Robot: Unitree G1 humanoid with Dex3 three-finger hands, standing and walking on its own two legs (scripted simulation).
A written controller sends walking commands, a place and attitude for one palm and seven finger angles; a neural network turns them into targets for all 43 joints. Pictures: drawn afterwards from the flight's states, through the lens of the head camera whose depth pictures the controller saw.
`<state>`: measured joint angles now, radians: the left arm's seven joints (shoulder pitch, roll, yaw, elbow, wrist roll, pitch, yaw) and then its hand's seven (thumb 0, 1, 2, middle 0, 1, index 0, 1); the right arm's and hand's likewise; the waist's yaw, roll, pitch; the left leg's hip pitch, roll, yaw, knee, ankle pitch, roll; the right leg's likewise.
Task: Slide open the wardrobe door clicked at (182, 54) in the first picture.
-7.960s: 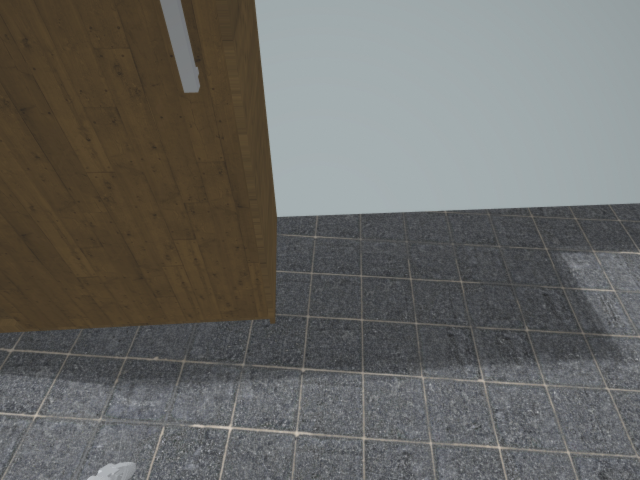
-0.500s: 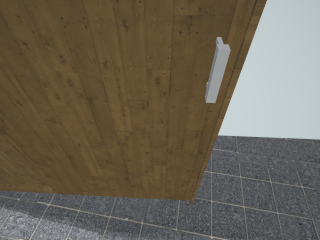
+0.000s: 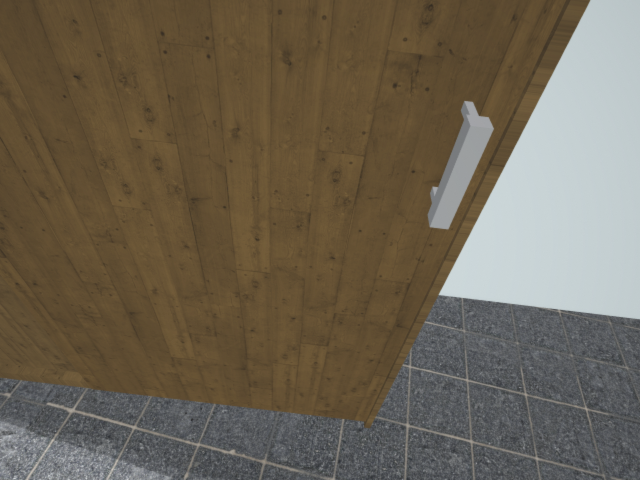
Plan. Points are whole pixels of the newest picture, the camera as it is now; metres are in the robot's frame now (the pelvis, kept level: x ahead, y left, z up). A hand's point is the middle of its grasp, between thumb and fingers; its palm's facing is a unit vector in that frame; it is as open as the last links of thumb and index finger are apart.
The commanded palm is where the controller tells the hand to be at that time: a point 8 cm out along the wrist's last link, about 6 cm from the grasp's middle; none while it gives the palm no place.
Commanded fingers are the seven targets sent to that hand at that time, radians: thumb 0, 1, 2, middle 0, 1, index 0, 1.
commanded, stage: come to a stop and stand still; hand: right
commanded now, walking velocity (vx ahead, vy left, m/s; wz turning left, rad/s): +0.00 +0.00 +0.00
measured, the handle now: (453, 166) +0.43 -0.12 +0.22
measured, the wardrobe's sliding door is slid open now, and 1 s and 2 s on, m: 0.00 0.00 0.00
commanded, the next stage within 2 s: look again from close up in 0.18 s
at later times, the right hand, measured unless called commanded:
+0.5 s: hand out of the picture +0.01 -0.15 -0.16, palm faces +0.03 +0.97 -0.23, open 7.3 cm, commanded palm none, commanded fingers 0.00 -0.90 -0.90 0.20 0.30 0.20 0.30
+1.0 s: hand out of the picture -0.01 -0.15 -0.17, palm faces +0.05 +0.98 -0.19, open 7.3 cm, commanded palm none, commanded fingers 0.00 -0.90 -0.90 0.20 0.30 0.20 0.30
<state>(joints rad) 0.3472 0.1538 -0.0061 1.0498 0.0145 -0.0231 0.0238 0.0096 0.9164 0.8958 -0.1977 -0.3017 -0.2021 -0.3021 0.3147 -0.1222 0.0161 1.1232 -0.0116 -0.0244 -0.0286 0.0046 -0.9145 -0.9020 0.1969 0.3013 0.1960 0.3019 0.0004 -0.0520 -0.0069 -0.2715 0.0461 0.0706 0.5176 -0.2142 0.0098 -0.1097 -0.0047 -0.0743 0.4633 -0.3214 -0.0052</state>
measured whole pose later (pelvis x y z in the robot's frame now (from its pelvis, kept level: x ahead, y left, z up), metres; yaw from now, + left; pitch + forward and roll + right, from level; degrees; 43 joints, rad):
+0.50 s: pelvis +0.00 +0.02 +0.00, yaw +0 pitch -2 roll -1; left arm 0.34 0.15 -0.01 1.12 0.02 -0.01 0.03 0.00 0.91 0.90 -0.20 -0.30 -0.20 -0.30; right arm 0.26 -0.14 0.00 1.13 -0.01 -0.02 -0.03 0.00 -0.93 -0.90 0.20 0.30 0.20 0.30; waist 0.00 -0.04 0.05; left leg -0.25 0.02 0.09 0.48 -0.20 0.04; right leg -0.09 -0.03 -0.06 0.41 -0.29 0.03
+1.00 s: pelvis +0.00 +0.02 +0.00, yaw -1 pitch -2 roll -1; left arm 0.33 0.12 -0.01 1.12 0.01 -0.02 0.03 0.00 0.91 0.90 -0.20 -0.30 -0.20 -0.30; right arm 0.28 -0.13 0.00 1.14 -0.01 -0.02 -0.03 0.01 -0.92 -0.90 0.20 0.30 0.20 0.30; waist -0.01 -0.02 0.06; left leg -0.24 0.01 0.10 0.46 -0.19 0.04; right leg -0.09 -0.04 -0.05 0.41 -0.29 0.03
